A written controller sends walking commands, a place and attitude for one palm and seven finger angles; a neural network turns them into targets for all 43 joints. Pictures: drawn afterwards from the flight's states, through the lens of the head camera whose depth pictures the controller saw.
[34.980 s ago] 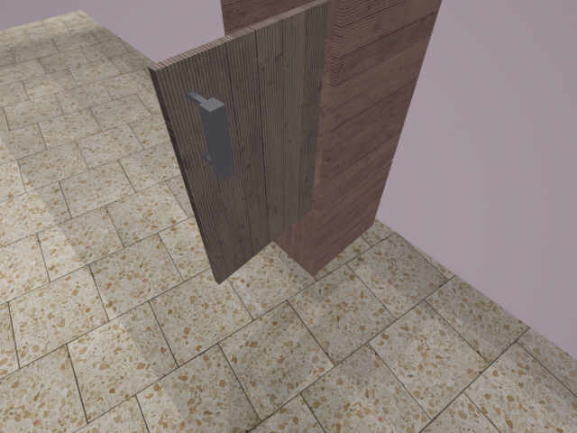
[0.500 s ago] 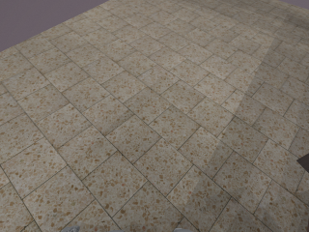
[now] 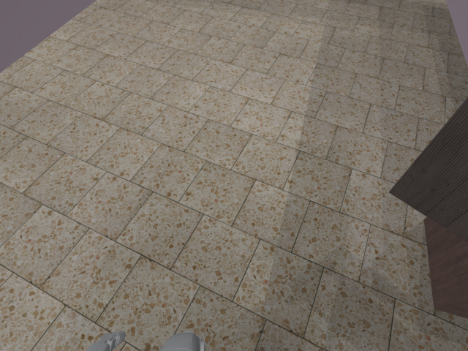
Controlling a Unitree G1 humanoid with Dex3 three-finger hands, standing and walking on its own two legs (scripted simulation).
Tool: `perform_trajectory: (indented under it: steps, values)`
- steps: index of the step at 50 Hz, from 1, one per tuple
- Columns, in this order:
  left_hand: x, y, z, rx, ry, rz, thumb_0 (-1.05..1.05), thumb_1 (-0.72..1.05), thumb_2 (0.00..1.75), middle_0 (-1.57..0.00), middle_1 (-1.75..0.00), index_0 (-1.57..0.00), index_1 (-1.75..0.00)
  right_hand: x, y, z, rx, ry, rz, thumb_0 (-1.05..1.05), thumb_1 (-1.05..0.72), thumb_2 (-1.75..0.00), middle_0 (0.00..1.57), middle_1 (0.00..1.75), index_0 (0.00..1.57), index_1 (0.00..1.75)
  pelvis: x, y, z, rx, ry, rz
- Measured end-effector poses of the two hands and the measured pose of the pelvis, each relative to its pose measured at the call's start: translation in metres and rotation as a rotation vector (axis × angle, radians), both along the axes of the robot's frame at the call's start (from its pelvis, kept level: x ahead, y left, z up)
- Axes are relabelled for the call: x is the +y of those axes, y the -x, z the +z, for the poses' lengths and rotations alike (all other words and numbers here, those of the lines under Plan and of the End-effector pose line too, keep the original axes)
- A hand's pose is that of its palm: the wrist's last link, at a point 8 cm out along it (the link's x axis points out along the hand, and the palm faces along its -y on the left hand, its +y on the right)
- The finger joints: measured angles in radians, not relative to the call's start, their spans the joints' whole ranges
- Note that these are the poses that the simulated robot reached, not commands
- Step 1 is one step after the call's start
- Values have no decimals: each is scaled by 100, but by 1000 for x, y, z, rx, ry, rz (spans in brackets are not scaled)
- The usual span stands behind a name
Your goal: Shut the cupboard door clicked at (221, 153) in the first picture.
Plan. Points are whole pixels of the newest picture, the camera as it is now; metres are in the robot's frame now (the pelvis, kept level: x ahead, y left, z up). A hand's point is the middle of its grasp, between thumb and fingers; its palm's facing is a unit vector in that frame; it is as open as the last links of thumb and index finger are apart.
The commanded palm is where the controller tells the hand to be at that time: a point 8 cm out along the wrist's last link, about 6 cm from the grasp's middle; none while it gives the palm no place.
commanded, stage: turn to face it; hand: left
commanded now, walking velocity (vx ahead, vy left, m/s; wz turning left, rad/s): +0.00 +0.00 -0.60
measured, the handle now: out of the picture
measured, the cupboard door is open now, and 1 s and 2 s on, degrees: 62 62 62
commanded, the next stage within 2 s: take the last steps up to it in 1.12 s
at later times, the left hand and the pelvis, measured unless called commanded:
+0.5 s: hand (167, 310) +0.21 +0.15 -0.16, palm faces -0.32 -0.91 -0.26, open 7.4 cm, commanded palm none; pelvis +0.03 -0.01 -0.01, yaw -18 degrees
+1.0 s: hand (179, 283) +0.26 +0.13 -0.16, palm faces -0.52 -0.83 -0.20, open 7.4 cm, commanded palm none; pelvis +0.07 +0.01 +0.01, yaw -34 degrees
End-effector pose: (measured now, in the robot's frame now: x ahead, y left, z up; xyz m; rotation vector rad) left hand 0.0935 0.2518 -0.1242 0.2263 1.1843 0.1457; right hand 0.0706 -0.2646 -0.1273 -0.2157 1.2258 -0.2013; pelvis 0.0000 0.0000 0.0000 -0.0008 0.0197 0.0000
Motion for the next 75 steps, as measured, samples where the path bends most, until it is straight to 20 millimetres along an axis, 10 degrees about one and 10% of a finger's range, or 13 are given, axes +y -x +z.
perform_trajectory:
  steps: [12,25,43,62,75]
  values:
    - [9,-46,-15,40,67,-114,1,91,89,-20,-30,-20,-30,29,23,18,-17,37,-94,0,-90,-90,20,29,20,30,21,-18,3,7,29,-156]
    - [-54,-121,0,-58,2,-343,0,91,89,-20,-30,-20,-30,-6,94,-22,85,-31,-346,0,-90,-90,20,29,20,30,-9,-27,-12,-3,23,-319]
    - [-54,-155,-25,77,41,-463,1,90,89,-20,-30,-20,-30,7,47,16,-76,66,-440,0,-90,-90,20,29,20,30,10,-65,-5,15,16,-522]
    - [-148,-206,3,-32,5,-713,0,91,89,-20,-30,-20,-30,41,162,-22,129,-90,-754,0,-90,-90,20,29,20,30,-20,-66,-5,-1,12,-686]
    - [-146,-198,-29,132,60,-706,0,90,89,-20,-30,-20,-30,25,121,0,22,2,-761,0,-90,-90,20,29,20,30,-35,-100,-6,12,20,-750]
